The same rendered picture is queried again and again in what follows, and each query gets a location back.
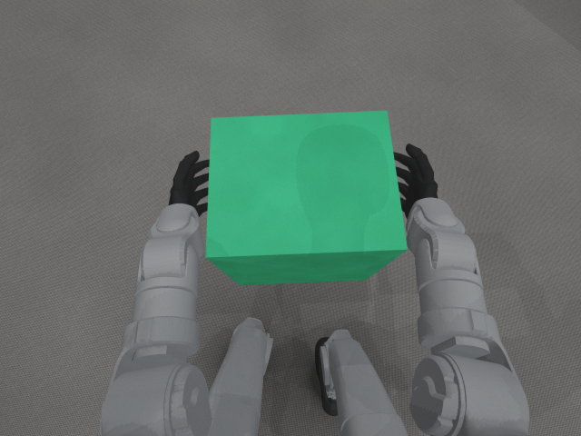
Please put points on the carton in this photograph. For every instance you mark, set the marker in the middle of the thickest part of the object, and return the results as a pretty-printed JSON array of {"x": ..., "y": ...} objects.
[{"x": 303, "y": 197}]

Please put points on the left robot forearm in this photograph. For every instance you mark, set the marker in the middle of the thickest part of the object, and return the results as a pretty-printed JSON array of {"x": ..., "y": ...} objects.
[{"x": 164, "y": 328}]

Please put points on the left robot hand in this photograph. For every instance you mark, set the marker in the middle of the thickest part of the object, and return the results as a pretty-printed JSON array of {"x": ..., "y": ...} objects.
[{"x": 184, "y": 185}]

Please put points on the right robot hand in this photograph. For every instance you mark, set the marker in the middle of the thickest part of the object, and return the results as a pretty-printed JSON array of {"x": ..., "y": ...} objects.
[{"x": 420, "y": 177}]

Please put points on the right robot forearm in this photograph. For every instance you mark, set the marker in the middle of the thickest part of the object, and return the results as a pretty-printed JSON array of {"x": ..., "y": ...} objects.
[{"x": 454, "y": 317}]

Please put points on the right robot upper arm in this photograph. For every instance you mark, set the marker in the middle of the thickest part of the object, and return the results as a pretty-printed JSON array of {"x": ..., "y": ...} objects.
[{"x": 459, "y": 396}]

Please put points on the right robot shin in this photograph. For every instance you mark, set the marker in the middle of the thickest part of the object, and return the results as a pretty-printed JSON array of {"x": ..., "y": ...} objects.
[{"x": 339, "y": 334}]

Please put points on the robot shin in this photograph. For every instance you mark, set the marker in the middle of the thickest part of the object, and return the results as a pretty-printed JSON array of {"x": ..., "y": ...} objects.
[
  {"x": 339, "y": 334},
  {"x": 250, "y": 322}
]

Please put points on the left robot shin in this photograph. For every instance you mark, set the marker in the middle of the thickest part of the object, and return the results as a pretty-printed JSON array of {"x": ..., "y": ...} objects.
[{"x": 250, "y": 322}]

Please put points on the left robot upper arm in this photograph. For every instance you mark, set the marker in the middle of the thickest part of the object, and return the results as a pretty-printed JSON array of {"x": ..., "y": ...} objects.
[{"x": 168, "y": 400}]

